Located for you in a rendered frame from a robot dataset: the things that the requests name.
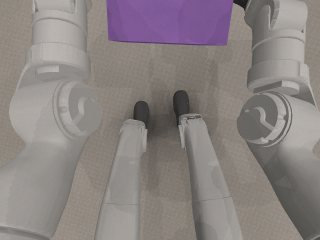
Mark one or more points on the right robot thigh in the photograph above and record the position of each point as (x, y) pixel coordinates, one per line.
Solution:
(214, 213)

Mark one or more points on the left robot foot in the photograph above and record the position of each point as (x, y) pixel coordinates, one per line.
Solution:
(141, 112)

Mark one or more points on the left robot forearm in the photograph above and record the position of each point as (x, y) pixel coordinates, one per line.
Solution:
(59, 42)

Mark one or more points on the right robot forearm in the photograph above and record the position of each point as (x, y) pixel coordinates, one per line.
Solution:
(278, 48)

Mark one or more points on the right robot upper arm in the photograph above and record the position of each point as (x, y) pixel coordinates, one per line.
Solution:
(281, 131)

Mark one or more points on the left robot upper arm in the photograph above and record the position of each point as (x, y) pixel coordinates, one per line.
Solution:
(54, 119)

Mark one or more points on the carton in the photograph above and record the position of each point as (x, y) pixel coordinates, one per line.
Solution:
(176, 22)

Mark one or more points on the right robot hand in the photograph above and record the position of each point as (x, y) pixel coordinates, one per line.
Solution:
(241, 3)

